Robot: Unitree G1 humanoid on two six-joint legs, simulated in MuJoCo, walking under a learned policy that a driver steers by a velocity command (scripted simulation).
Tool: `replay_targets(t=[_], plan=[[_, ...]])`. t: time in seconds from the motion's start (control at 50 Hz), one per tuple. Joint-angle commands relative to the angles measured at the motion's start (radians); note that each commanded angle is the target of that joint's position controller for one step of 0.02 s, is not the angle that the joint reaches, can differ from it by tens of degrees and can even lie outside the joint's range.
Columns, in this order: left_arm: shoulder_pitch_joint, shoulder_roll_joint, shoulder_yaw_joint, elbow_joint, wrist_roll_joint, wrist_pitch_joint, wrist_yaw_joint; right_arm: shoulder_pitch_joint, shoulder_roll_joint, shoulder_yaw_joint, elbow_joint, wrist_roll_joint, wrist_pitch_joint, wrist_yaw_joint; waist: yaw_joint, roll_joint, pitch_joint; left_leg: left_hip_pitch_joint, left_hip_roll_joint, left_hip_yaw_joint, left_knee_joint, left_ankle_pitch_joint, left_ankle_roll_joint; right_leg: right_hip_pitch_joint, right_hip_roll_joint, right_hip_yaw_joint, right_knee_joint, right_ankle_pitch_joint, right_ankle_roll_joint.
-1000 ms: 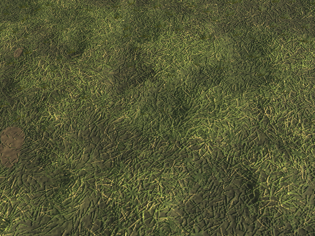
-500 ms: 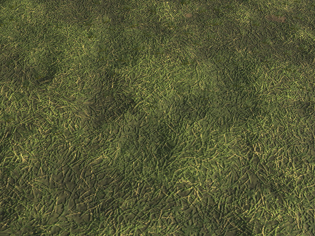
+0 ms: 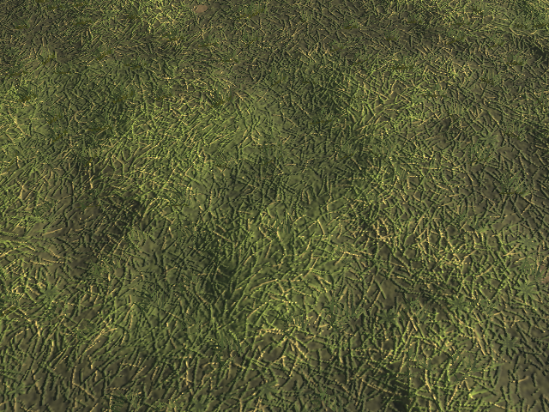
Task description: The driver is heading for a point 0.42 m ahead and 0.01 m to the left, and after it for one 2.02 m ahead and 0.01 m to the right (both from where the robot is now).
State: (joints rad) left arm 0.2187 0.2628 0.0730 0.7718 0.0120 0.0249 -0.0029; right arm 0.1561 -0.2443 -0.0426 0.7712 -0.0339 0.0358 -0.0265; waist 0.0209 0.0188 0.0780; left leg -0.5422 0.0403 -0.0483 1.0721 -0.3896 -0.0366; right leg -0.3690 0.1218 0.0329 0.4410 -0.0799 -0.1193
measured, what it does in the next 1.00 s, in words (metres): walks ahead: left foot, then right foot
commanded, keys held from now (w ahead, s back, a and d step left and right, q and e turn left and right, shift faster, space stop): e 0.20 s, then w+e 0.04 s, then w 0.42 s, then w+q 0.24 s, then q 0.10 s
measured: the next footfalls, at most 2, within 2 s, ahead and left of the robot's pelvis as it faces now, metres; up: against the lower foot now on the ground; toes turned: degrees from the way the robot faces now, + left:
left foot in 0.28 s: +0.07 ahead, +0.14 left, +0.00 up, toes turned -16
right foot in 0.72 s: +0.18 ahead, -0.13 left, +0.00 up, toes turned -16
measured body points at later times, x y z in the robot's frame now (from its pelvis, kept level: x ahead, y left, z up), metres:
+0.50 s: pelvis +0.05 +0.04 +0.02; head +0.05 +0.07 +0.47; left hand +0.22 +0.28 -0.11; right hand +0.02 -0.24 -0.09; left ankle +0.03 +0.15 -0.73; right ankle +0.03 -0.10 -0.66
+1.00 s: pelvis +0.22 -0.06 +0.01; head +0.25 -0.07 +0.46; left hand +0.30 +0.19 -0.12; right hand +0.26 -0.33 -0.13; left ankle +0.32 +0.07 -0.66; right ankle +0.14 -0.12 -0.73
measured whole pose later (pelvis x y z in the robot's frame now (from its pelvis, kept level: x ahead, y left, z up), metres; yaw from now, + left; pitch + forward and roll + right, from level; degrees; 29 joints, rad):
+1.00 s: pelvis +0.22 -0.06 +0.01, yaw -8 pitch +1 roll -1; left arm 0.34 0.21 0.03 0.89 0.02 -0.09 0.01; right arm 0.26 -0.26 -0.07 0.87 -0.03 -0.02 0.04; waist 0.00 0.05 0.03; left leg -0.63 0.05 0.00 1.00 -0.17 0.04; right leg -0.01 0.03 -0.15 0.25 -0.26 -0.05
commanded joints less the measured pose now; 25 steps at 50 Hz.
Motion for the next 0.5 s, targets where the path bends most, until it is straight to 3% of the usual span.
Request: replay_targets(t=[0.02, 0.08, 0.2, 0.24, 0.26, 0.28, 0.3, 0.32, 0.34, 0.36, 0.38, 0.42, 0.5], plan=[[0.017, 0.153, 0.041, -0.063, 0.004, -0.002, 0.004, 0.073, -0.085, -0.024, -0.036, 0.001, 0.012, -0.006, -0.009, -0.112, -0.15, 0.018, -0.016, -0.001, -0.064, 0.028, -0.01, 0.104, -0.243, 0.33, -0.192, -0.134, -0.1], [0.032, 0.16, 0.047, -0.064, 0.008, 0.009, 0.005, 0.029, -0.092, -0.025, -0.054, 0.007, 0.011, -0.009, 0.013, -0.13, -0.13, 0.008, -0.03, -0.014, -0.144, 0.023, -0.012, 0.118, -0.244, 0.402, -0.212, -0.28, -0.093], [0.021, 0.163, 0.054, -0.068, 0.017, 0.018, -0.003, 0.037, -0.092, -0.019, -0.067, 0.028, -0.011, -0.017, 0.014, -0.146, -0.133, 0.138, -0.09, -0.017, -0.332, -0.03, 0.029, 0.114, -0.23, 0.487, -0.189, -0.231, -0.078], [0.006, 0.166, 0.058, -0.067, 0.011, 0.025, -0.008, 0.12, -0.098, -0.018, -0.054, 0.03, -0.023, -0.015, -0.027, -0.156, -0.159, 0.309, -0.127, 0.002, -0.49, -0.071, 0.065, 0.037, -0.197, 0.509, -0.211, -0.434, -0.056], [-0.033, 0.157, 0.056, -0.073, 0.002, 0.029, -0.007, 0.198, -0.095, -0.017, -0.033, 0.026, -0.03, -0.018, -0.081, -0.155, -0.142, 0.446, -0.131, 0.024, -0.643, -0.015, 0.089, -0.059, -0.155, 0.479, -0.21, -0.531, -0.016], [-0.053, 0.12, 0.047, -0.088, -0.005, 0.025, -0.001, 0.253, -0.144, -0.029, -0.02, 0.013, -0.037, -0.028, -0.108, -0.081, -0.107, 0.558, -0.044, -0.048, -0.81, -0.077, 0.118, -0.185, -0.069, 0.392, -0.123, -0.589, 0.058], [-0.006, 0.033, 0.026, -0.098, -0.024, 0.018, 0.005, 0.225, -0.248, -0.049, -0.044, 0.005, -0.041, -0.035, -0.078, 0.203, -0.143, 0.606, 0.261, -0.41, -0.92, -0.346, 0.184, -0.302, 0.056, 0.183, 0.228, -0.59, 0.093], [-0.059, 0.112, 0.039, -0.102, 0.016, 0.002, 0.007, 0.129, -0.28, -0.062, -0.056, -0.021, -0.044, -0.03, -0.067, 0.175, -0.021, 0.426, 0.346, -0.582, -0.995, -0.4, 0.242, -0.395, 0.054, 0.13, 0.393, -0.385, 0.099], [-0.047, 0.145, 0.048, -0.086, 0.03, -0.008, -0.004, 0.089, -0.204, -0.044, -0.052, -0.012, -0.049, -0.025, -0.017, 0.071, 0.0, 0.359, 0.285, -0.494, -0.973, -0.344, 0.228, -0.328, 0.007, 0.182, 0.475, -0.275, 0.096], [0.02, 0.131, 0.045, -0.057, 0.032, -0.012, -0.019, 0.053, -0.163, -0.032, -0.049, -0.002, -0.058, -0.016, 0.026, 0.075, -0.019, 0.344, 0.222, -0.398, -0.959, -0.265, 0.196, -0.28, 0.012, 0.164, 0.538, -0.216, 0.098], [0.067, 0.125, 0.041, -0.033, 0.035, -0.013, -0.028, 0.042, -0.148, -0.028, -0.051, 0.004, -0.067, -0.007, 0.036, 0.099, -0.042, 0.363, 0.177, -0.323, -0.956, -0.214, 0.176, -0.262, 0.01, 0.142, 0.594, -0.193, 0.105], [0.068, 0.109, 0.032, -0.016, 0.04, -0.016, -0.041, 0.088, -0.134, -0.026, -0.033, 0.009, -0.081, 0.007, 0.009, 0.12, -0.019, 0.378, 0.139, -0.25, -0.961, -0.176, 0.183, -0.29, -0.008, 0.107, 0.646, -0.173, 0.112], [-0.082, 0.091, 0.015, -0.051, 0.033, -0.026, -0.045, 0.238, -0.156, -0.042, 0.034, 0.016, -0.105, 0.017, -0.071, 0.11, 0.015, 0.528, 0.158, -0.227, -0.96, -0.05, 0.214, -0.395, -0.063, 0.074, 0.505, -0.133, 0.141]])
Velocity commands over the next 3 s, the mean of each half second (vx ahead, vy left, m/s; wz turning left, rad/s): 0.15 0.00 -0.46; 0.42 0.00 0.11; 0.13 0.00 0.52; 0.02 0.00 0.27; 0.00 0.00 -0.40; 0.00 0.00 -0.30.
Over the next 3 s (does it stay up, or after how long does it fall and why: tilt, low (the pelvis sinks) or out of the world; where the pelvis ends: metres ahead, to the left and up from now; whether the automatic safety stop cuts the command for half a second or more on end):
stays up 0.38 -0.14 0.00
